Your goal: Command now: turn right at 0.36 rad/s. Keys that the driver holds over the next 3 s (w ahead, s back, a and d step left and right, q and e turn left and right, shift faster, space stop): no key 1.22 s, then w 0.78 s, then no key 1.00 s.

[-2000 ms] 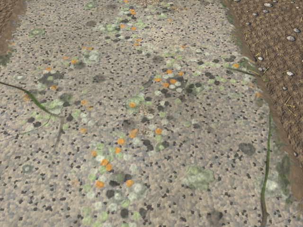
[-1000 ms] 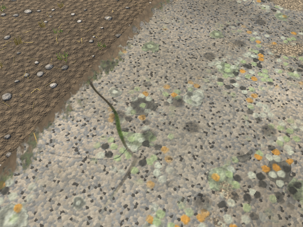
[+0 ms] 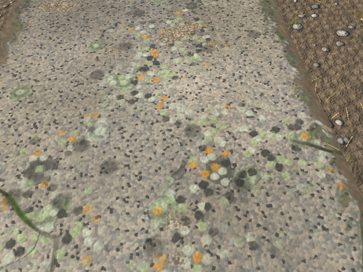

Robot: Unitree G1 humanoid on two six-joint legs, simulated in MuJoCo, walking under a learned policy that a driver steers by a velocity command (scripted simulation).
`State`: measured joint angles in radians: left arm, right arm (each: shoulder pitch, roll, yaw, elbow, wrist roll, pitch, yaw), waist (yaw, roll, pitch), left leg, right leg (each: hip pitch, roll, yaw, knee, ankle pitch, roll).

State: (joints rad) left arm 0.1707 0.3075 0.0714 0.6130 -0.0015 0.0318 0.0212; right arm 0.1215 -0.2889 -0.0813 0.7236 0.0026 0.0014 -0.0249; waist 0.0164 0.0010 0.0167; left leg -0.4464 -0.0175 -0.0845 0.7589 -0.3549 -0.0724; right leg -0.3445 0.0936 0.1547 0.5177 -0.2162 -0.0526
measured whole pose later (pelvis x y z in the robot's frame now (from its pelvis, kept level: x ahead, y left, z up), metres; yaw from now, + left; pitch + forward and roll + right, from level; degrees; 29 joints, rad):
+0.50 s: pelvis +0.00 +0.00 +0.00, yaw -3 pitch -1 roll +0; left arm 0.22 0.24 0.05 0.67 0.02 0.02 0.00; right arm 0.16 -0.24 -0.03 0.75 -0.01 -0.01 0.00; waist -0.01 0.01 0.02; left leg -0.24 0.02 -0.04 0.53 -0.28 -0.04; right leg -0.22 0.01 0.06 0.55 -0.32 0.01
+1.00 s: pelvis +0.00 -0.01 -0.01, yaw -3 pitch -1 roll +0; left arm 0.24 0.21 0.03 0.73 0.01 -0.01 0.01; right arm 0.22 -0.24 -0.04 0.90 0.00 0.00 -0.04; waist -0.02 0.00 0.03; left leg -0.23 0.04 -0.05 0.54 -0.29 -0.06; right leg -0.21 0.03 0.05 0.56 -0.32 -0.01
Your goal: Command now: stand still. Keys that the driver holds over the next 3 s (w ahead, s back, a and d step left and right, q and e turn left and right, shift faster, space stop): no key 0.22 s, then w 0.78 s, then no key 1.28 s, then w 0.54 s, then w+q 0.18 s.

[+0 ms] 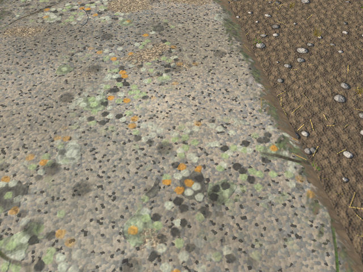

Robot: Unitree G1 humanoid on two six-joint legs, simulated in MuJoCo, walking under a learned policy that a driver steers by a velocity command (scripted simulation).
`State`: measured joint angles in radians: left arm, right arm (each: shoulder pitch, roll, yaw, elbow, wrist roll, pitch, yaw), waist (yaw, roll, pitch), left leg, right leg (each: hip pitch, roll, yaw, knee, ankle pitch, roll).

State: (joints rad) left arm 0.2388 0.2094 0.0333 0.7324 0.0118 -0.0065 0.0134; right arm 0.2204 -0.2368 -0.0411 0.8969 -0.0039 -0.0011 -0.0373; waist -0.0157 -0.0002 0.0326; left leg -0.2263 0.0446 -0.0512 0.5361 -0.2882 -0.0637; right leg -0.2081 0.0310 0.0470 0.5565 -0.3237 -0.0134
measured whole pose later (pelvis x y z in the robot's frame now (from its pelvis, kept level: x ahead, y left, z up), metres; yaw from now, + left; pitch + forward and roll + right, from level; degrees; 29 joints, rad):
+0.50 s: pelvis +0.04 +0.04 +0.00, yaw +0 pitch +0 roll +0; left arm 0.35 0.25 0.05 0.87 -0.03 -0.03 0.03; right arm 0.31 -0.23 -0.05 1.02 0.01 -0.10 0.01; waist -0.01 -0.04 -0.01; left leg -0.23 -0.01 0.04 0.57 -0.33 0.05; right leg -0.24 0.01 0.07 0.75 -0.46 -0.02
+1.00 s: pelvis +0.29 +0.00 -0.01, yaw +0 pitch +1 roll +0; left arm 0.03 0.25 0.04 0.78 -0.02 -0.10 -0.04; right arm 0.44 -0.24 -0.03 1.02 0.02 -0.07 -0.01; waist -0.05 0.00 0.05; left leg -0.12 0.00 -0.06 0.99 -0.50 0.03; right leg -0.46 0.03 -0.06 0.58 -0.14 -0.07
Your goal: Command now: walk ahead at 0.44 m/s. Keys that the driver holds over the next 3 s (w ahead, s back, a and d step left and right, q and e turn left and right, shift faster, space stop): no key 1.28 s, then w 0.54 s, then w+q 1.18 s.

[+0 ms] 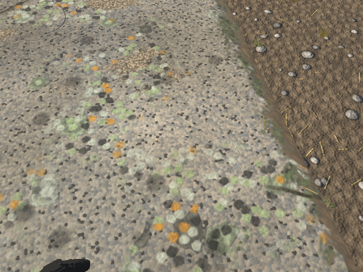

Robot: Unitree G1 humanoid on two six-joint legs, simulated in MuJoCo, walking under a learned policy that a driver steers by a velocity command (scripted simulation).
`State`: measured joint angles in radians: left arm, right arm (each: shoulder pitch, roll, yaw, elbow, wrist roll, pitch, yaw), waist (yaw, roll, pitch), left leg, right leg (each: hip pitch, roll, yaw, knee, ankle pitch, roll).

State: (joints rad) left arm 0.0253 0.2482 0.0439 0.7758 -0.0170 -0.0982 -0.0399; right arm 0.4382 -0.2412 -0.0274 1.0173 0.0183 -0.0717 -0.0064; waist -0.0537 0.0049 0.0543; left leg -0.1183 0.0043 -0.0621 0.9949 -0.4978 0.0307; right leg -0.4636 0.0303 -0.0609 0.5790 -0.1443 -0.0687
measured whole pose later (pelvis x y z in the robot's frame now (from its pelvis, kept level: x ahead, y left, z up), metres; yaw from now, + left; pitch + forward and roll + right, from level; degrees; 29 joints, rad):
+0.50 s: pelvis +0.18 +0.02 +0.01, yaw -1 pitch +1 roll +0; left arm 0.21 0.26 0.02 1.00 0.01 -0.02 0.02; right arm 0.11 -0.22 -0.03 0.88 -0.01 -0.03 -0.01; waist 0.04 -0.03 0.02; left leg -0.39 0.00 0.02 0.52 -0.14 0.03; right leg -0.17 0.01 -0.01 0.53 -0.37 -0.01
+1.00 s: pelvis +0.20 +0.02 +0.01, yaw +0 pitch -1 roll +0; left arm 0.27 0.21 0.00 1.11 0.01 0.00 0.04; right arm 0.10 -0.22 -0.05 1.00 0.00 0.01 -0.03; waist 0.01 0.00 0.04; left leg -0.34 -0.02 0.02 0.53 -0.17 0.03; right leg -0.09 -0.01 -0.02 0.51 -0.40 0.00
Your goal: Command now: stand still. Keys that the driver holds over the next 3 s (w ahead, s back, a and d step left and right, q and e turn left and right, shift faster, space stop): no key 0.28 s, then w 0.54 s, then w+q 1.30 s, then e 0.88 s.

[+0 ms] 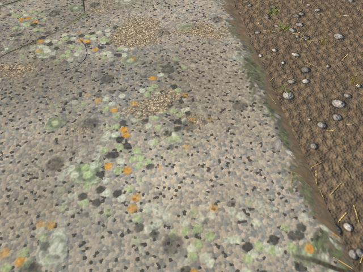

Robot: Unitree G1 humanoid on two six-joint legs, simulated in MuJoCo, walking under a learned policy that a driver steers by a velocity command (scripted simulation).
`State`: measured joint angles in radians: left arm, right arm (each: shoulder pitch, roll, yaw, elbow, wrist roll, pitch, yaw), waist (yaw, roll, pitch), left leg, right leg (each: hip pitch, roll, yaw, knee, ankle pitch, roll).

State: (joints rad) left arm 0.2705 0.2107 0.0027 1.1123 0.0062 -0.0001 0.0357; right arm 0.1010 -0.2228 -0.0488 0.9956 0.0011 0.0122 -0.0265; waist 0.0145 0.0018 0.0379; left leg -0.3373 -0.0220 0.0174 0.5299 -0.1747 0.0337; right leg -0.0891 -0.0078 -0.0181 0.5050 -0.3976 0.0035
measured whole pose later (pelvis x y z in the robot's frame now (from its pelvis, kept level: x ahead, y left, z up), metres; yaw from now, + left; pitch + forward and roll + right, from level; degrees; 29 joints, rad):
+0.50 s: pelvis +0.03 +0.01 +0.00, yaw +0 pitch -1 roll +0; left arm 0.44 0.22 0.04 1.11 -0.02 -0.05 0.04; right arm 0.18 -0.22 -0.06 1.06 0.03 -0.05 0.00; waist 0.03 -0.03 0.00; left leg -0.37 0.00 0.06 0.70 -0.38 0.07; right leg -0.03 -0.03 -0.01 0.46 -0.43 0.00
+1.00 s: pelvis +0.24 +0.01 +0.00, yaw +2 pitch +2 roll +1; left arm -0.03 0.23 0.05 0.86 -0.03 -0.10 -0.03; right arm 0.46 -0.21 -0.04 1.08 0.02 -0.08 -0.02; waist -0.10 -0.03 0.02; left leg 0.12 -0.03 0.01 0.20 -0.35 0.02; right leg -0.61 -0.07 0.01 0.55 0.01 -0.01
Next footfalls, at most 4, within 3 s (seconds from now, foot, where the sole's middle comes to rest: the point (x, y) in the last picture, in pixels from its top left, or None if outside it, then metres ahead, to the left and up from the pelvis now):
1.06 right None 0.48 -0.12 -0.77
1.60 left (140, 226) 0.68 0.20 -0.77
2.10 right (149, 153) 1.04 0.20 -0.77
2.54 left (97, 168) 0.95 0.42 -0.77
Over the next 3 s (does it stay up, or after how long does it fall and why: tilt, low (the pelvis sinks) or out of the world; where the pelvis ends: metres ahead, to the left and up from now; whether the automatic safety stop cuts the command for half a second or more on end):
stays up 0.98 0.25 0.00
